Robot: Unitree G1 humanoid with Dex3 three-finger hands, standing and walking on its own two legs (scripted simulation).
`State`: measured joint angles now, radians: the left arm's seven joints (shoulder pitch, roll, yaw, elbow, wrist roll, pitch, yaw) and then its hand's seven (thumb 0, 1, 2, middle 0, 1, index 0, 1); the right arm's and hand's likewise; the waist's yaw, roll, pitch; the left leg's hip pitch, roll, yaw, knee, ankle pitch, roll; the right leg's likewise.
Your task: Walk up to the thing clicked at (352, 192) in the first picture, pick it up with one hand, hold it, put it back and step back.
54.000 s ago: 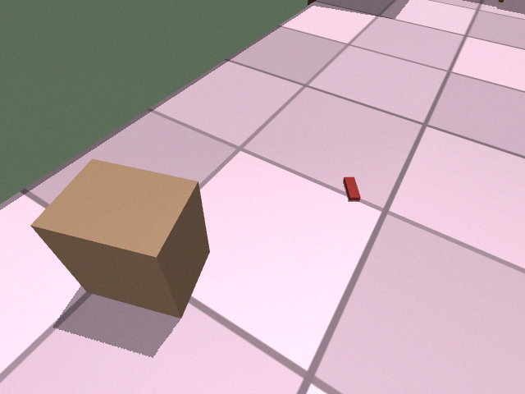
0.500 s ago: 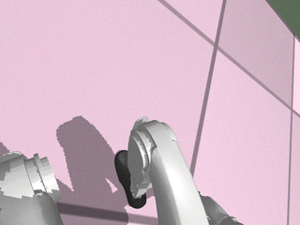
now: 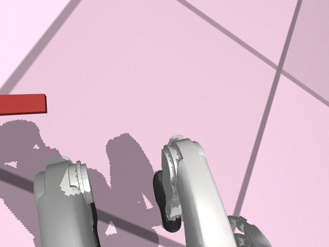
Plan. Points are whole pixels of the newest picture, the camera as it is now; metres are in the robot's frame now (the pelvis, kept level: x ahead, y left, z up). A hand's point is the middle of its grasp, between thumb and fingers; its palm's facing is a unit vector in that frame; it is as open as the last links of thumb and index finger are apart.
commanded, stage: withdraw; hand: left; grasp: from above
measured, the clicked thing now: (17, 104) +0.49 +0.32 -0.33
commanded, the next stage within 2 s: home in 0.26 s
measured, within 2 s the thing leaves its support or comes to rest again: neither
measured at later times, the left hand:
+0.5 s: hand out of the picture +0.50 +0.36 -0.16, palm faces -0.38 -0.08 -0.92, open 12.8 cm
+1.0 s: hand out of the picture +0.33 +0.30 +0.04, palm faces -0.17 -0.71 -0.68, open 7.6 cm
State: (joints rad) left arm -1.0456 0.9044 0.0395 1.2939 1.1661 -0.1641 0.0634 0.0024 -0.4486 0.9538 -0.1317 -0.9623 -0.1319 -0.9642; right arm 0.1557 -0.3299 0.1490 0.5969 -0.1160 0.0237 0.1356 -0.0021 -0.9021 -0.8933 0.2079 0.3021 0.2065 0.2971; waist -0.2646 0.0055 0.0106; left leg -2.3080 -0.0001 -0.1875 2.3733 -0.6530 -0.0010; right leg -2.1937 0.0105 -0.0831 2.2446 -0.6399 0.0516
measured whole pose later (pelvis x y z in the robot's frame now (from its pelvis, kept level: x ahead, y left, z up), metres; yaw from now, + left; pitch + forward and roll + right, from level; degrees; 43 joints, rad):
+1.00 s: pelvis +0.01 +0.00 +0.14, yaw +6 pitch +33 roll -7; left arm -0.28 0.53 0.09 0.44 0.43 0.10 -0.02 0.01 0.85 0.89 -0.21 -0.30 -0.21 -0.31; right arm 0.08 -0.28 -0.01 0.56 0.02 0.03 0.04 0.00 -0.90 -0.89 0.21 0.30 0.20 0.30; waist -0.07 0.03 -0.18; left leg -1.86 0.02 -0.10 1.93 -0.64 0.00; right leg -1.79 -0.02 -0.04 1.85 -0.63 0.05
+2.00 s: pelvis +0.09 +0.00 +0.37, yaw +11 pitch +10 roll -3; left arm 0.50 0.22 0.04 -0.13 -0.05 0.47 0.01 0.01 0.90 0.90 -0.20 -0.30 -0.20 -0.30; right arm 0.26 -0.22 0.03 0.52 0.01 -0.23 -0.18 0.01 -0.90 -0.89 0.21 0.30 0.21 0.30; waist -0.03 0.04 -0.17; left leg -0.71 0.03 -0.07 1.02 -0.48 -0.02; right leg -0.65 -0.02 -0.06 0.96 -0.48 0.02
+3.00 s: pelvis +0.09 +0.00 +0.37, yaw +11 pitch +10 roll -3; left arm 0.50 0.23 0.04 -0.14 -0.05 0.46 0.01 0.01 0.90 0.90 -0.20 -0.30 -0.20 -0.30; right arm 0.28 -0.21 0.03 0.55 0.00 -0.24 -0.18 0.01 -0.90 -0.89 0.21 0.30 0.21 0.30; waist -0.03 0.04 -0.16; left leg -0.71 0.04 -0.06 1.02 -0.50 -0.02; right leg -0.65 -0.02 -0.05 0.95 -0.48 0.03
